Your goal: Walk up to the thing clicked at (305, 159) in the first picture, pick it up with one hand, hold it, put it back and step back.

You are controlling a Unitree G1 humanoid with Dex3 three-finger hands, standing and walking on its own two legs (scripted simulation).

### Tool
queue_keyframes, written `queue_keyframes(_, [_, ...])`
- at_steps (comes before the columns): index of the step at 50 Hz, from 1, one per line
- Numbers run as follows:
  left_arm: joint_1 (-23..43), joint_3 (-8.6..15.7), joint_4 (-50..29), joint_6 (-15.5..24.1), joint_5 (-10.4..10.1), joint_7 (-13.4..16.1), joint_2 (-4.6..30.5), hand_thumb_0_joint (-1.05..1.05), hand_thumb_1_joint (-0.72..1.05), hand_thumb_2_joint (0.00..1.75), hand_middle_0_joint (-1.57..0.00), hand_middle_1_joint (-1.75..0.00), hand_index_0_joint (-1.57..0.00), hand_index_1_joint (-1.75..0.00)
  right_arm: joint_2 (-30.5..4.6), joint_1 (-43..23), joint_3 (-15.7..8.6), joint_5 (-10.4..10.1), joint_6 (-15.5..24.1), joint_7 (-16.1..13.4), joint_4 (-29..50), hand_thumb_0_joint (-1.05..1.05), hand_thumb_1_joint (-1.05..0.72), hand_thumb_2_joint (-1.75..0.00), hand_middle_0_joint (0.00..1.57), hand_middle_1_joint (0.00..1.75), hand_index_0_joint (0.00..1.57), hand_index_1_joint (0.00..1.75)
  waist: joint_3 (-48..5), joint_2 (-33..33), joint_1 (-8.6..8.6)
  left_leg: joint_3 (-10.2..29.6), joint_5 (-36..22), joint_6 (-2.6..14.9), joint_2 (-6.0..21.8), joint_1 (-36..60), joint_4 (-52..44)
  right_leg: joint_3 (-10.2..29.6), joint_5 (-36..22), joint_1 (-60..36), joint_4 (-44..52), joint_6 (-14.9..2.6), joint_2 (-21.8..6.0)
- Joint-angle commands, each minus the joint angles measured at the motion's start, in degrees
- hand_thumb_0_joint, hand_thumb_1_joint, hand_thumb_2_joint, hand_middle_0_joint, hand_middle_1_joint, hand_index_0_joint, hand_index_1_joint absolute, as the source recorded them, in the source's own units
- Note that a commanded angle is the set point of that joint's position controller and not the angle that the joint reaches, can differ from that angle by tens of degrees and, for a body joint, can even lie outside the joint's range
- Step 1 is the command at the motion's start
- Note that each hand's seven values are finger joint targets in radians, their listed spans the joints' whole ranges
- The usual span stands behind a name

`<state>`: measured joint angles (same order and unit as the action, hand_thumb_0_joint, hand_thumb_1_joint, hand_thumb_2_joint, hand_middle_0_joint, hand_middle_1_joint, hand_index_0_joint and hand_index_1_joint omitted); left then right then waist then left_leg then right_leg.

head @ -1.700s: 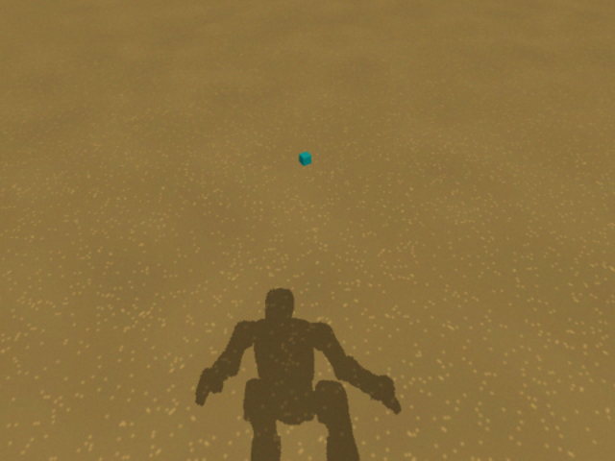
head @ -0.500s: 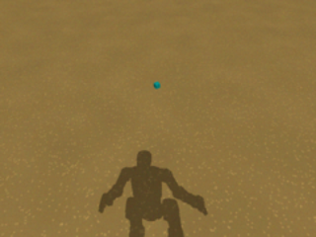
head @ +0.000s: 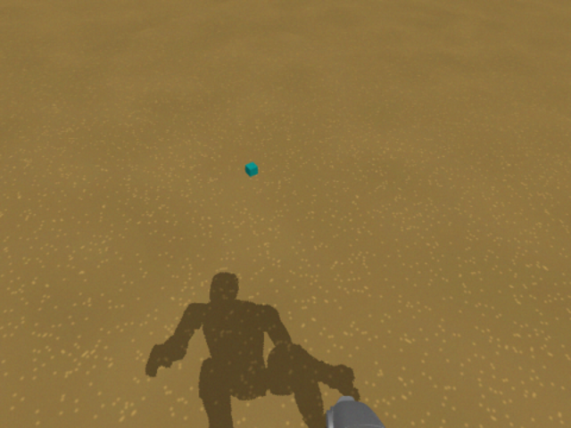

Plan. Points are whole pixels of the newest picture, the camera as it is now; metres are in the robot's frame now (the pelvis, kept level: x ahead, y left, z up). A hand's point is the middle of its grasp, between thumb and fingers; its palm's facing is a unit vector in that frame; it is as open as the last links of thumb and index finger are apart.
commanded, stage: walk up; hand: left
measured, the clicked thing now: (251, 169) +1.50 +0.17 -0.75
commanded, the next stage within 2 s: none
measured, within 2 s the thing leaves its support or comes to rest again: neither
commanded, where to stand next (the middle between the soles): +1.11 -0.06 m, yaw -1 degrees
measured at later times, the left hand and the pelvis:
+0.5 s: hand (174, 307) +0.35 +0.22 -0.14, palm faces -0.03 -0.94 -0.35, open 7.3 cm; pelvis +0.29 -0.05 +0.00, yaw -1 degrees
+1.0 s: hand (196, 199) +0.65 +0.23 -0.14, palm faces -0.12 -0.93 -0.35, open 7.3 cm; pelvis +0.55 -0.03 -0.01, yaw -3 degrees
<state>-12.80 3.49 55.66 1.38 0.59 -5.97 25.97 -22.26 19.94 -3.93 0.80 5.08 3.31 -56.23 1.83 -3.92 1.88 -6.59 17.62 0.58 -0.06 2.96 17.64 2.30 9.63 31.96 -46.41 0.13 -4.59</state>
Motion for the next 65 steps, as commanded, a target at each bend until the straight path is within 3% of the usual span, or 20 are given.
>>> queue_keyframes(1, [11.4, 1.8, -8.3, 1.8, 0.1, -0.4, 8.2, 0.00, 0.90, 0.90, -0.20, -0.30, -0.20, -0.30, -16.6, -2.7, -4.0, -0.3, 1.6, -1.0, 5.9, 0.00, -0.90, -0.90, 0.20, 0.30, 0.20, 0.30, 9.1, 10.3, 1.07, 6.3, -6.9, 8.22, 12.7, -8.5, -10.4, -4.1, -5.4, 0.6, 9.8, -0.60, -0.9])
queue_keyframes(5, [12.8, 1.9, -8.7, 1.8, 0.2, 0.0, 7.3, 0.00, 0.90, 0.90, -0.20, -0.30, -0.20, -0.30, -17.2, -0.4, -4.2, -0.2, 0.8, -1.7, 6.7, 0.00, -0.90, -0.90, 0.20, 0.30, 0.20, 0.30, 4.1, 9.0, 0.92, 4.8, -21.0, 7.75, 13.3, -5.6, -2.8, -8.0, -5.5, -8.0, 13.9, -3.13, 1.8])
queue_keyframes(8, [-5.1, 4.5, -4.4, 1.9, 0.1, 1.6, 11.0, 0.00, 0.90, 0.90, -0.20, -0.30, -0.20, -0.30, -15.1, 2.6, -3.3, 0.1, 0.1, -2.3, 7.6, 0.00, -0.90, -0.90, 0.20, 0.30, 0.20, 0.30, -9.9, 0.9, -7.60, 0.2, -30.8, 4.62, 8.7, -9.1, 26.9, -9.2, -0.7, -34.4, 16.3, -5.31, 5.1])
queue_keyframes(9, [-13.6, 6.1, -2.8, 2.2, 0.6, 2.3, 14.9, 0.00, 0.90, 0.90, -0.20, -0.30, -0.20, -0.30, -11.4, 5.8, -1.9, -0.2, 0.0, -2.1, 8.3, 0.00, -0.90, -0.90, 0.20, 0.30, 0.20, 0.30, -15.4, -8.7, -10.19, 0.6, -14.1, 3.43, 4.4, -20.8, 41.4, 3.4, 11.6, -46.9, 17.5, -6.40, -2.8])
queue_keyframes(10, [-13.9, 7.0, -4.3, 2.6, 0.2, 2.9, 19.1, 0.00, 0.90, 0.90, -0.20, -0.30, -0.20, -0.30, -9.9, 8.7, -1.2, -1.2, 0.1, -2.3, 9.5, 0.00, -0.90, -0.90, 0.20, 0.30, 0.20, 0.30, -17.4, -15.8, -8.70, 3.0, 11.3, 1.55, -2.3, -35.8, 52.1, 33.6, 12.8, -56.1, 25.6, -14.01, -19.0])
queue_keyframes(11, [-9.7, 7.2, -5.5, 2.6, -1.0, 3.3, 18.8, 0.00, 0.90, 0.90, -0.20, -0.30, -0.20, -0.30, -16.1, 5.3, -2.5, -1.2, -0.1, -3.0, 8.1, 0.00, -0.90, -0.90, 0.20, 0.30, 0.20, 0.30, -14.8, -10.3, -9.01, 7.6, 11.9, 1.72, 1.7, -38.7, 56.2, 37.4, 12.6, -52.0, 27.9, -16.94, -20.2])
queue_keyframes(17, [-0.9, 4.1, -8.0, 4.1, -1.3, 4.2, 10.6, 0.00, 0.90, 0.90, -0.20, -0.30, -0.20, -0.30, -11.7, 2.4, -2.0, -0.8, -1.0, -1.1, 7.3, 0.00, -0.90, -0.90, 0.20, 0.30, 0.20, 0.30, 1.4, -3.1, -2.39, 9.6, -3.5, 2.25, 5.6, -30.3, 47.8, 5.4, -6.8, -20.6, 31.0, -10.34, -7.3])
queue_keyframes(28, [-2.3, 4.1, -10.1, 5.1, 0.0, 3.1, 13.6, 0.00, 0.90, 0.90, -0.20, -0.30, -0.20, -0.30, -11.3, -9.4, -3.6, 0.4, -0.2, 1.8, 10.6, 0.00, -0.90, -0.90, 0.20, 0.30, 0.20, 0.30, 1.8, -1.8, -3.57, 2.5, -12.8, 0.25, 5.9, -20.1, 16.0, 1.0, 4.9, -16.8, 30.0, -10.89, -8.8])
queue_keyframes(30, [-1.0, 3.7, -11.0, 4.7, 0.3, 3.4, 13.0, 0.00, 0.90, 0.90, -0.20, -0.30, -0.20, -0.30, -13.7, -0.9, -4.6, 0.9, 0.1, 1.1, 8.2, 0.00, -0.90, -0.90, 0.20, 0.30, 0.20, 0.30, -2.8, 4.2, 1.40, 2.0, -9.1, 1.68, 3.8, -9.4, 14.0, -0.4, -4.7, -16.6, 17.7, -9.13, -7.3])
queue_keyframes(31, [-3.9, 2.6, -10.9, 4.4, 0.0, 3.6, 10.2, 0.00, 0.90, 0.90, -0.20, -0.30, -0.20, -0.30, -16.4, 5.7, -5.6, 1.8, 0.5, 0.4, 6.4, 0.00, -0.90, -0.90, 0.20, 0.30, 0.20, 0.30, -6.9, 11.9, 4.28, 3.9, -3.8, 3.86, 4.0, -0.2, 11.5, -4.3, -7.7, -13.1, 2.3, -7.32, -2.9])
queue_keyframes(33, [-10.8, 1.2, -10.6, 3.6, -1.4, 4.3, 6.7, 0.00, 0.90, 0.90, -0.20, -0.30, -0.20, -0.30, -22.4, 7.6, -6.8, 1.8, 1.0, -0.8, 8.5, 0.00, -0.90, -0.90, 0.20, 0.30, 0.20, 0.30, -10.3, 21.7, 3.22, 44.1, 8.4, 11.63, 25.0, 12.2, -1.3, -2.4, 20.3, 8.0, -20.8, -3.27, 9.6])
queue_keyframes(34, [-8.6, 2.0, -9.4, 3.2, -0.8, 5.3, 11.9, 0.00, 0.90, 0.90, -0.20, -0.30, -0.20, -0.30, -22.6, 5.4, -6.9, -0.2, 0.8, -0.9, 8.9, 0.00, -0.90, -0.90, 0.20, 0.30, 0.20, 0.30, -8.8, 16.3, 3.39, 46.5, 7.7, 15.42, 27.4, 9.2, -1.6, 2.8, 20.4, 9.2, -25.1, -4.27, 4.9])
queue_keyframes(37, [-6.2, 1.8, -8.1, 3.6, -1.6, 4.5, 10.9, 0.00, 0.90, 0.90, -0.20, -0.30, -0.20, -0.30, -16.2, -0.1, -3.9, -1.2, 1.1, -1.9, 10.2, 0.00, -0.90, -0.90, 0.20, 0.30, 0.20, 0.30, -0.4, 8.9, 0.24, 20.7, -20.5, 8.08, 18.5, -5.9, -0.5, 6.3, 10.3, 1.9, -20.8, -3.29, 1.9])
queue_keyframes(39, [-9.0, 1.8, -7.6, 2.9, -1.9, 3.8, 9.6, 0.00, 0.90, 0.90, -0.20, -0.30, -0.20, -0.30, -15.1, -1.7, -3.4, -1.5, 1.6, -1.8, 10.4, 0.00, -0.90, -0.90, 0.20, 0.30, 0.20, 0.30, -0.1, 11.1, -1.95, 13.5, -23.9, 9.19, 16.1, -10.0, -0.8, 3.2, 8.6, -2.0, -17.9, -2.18, 0.9])
queue_keyframes(49, [1.5, 2.3, -10.8, 2.9, 0.0, 1.4, 6.9, 0.00, 0.90, 0.90, -0.20, -0.30, -0.20, -0.30, -16.5, -1.5, -3.7, -0.8, 1.1, -1.4, 12.4, 0.00, -0.90, -0.90, 0.20, 0.30, 0.20, 0.30, 1.1, 12.6, -0.12, 5.4, -20.6, 9.88, 13.8, -11.2, 1.5, -5.6, -3.8, -9.1, 11.0, -1.52, -0.1])
queue_keyframes(53, [-9.1, 4.5, -6.7, 3.6, 0.1, 2.5, 10.7, 0.00, 0.90, 0.90, -0.20, -0.30, -0.20, -0.30, -13.7, -2.1, -2.6, -0.8, 0.5, -1.7, 13.9, 0.00, -0.90, -0.90, 0.20, 0.30, 0.20, 0.30, -4.3, 2.1, -6.60, 4.2, -13.1, 6.83, 11.0, -21.1, 19.7, -4.9, 0.7, -30.6, 13.7, -3.54, 2.2])
queue_keyframes(55, [-14.9, 6.5, -7.5, 4.6, 0.4, 3.8, 18.0, 0.00, 0.90, 0.90, -0.20, -0.30, -0.20, -0.30, -8.2, 4.2, -0.4, -0.9, 0.1, -1.3, 14.1, 0.00, -0.90, -0.90, 0.20, 0.30, 0.20, 0.30, -8.0, -14.8, -7.48, 2.7, 11.9, 2.53, -1.0, -36.4, 46.2, 28.4, 19.0, -40.2, 29.3, -8.57, -17.4])
queue_keyframes(56, [-12.4, 6.4, -7.8, 4.4, -0.3, 3.9, 18.8, 0.00, 0.90, 0.90, -0.20, -0.30, -0.20, -0.30, -14.3, 2.3, -2.0, -0.8, -0.6, -2.0, 12.8, 0.00, -0.90, -0.90, 0.20, 0.30, 0.20, 0.30, -5.9, -9.4, -7.82, 6.4, 13.1, 1.95, 0.4, -39.4, 52.1, 36.9, 20.8, -38.0, 32.7, -13.99, -21.2])
queue_keyframes(61, [-5.0, 4.1, -9.4, 4.9, -1.2, 4.8, 11.6, 0.00, 0.90, 0.90, -0.20, -0.30, -0.20, -0.30, -12.3, 2.9, -1.6, -1.7, -1.2, -1.4, 8.8, 0.00, -0.90, -0.90, 0.20, 0.30, 0.20, 0.30, 0.4, -4.4, -2.61, 11.4, 0.1, 1.69, 4.2, -33.2, 45.7, 8.7, -10.3, -24.6, 29.6, -7.47, -9.8])
queue_keyframes(65, [-6.1, 3.5, -10.6, 5.6, -0.9, 4.9, 10.4, 0.00, 0.90, 0.90, -0.20, -0.30, -0.20, -0.30, -11.5, 1.1, -2.2, -0.9, -2.6, -0.5, 8.8, 0.00, -0.90, -0.90, 0.20, 0.30, 0.20, 0.30, 1.1, -3.7, -2.53, 10.6, -6.3, -0.05, 2.5, -33.7, 41.3, 2.0, -15.5, -23.6, 31.1, -7.08, -8.0])
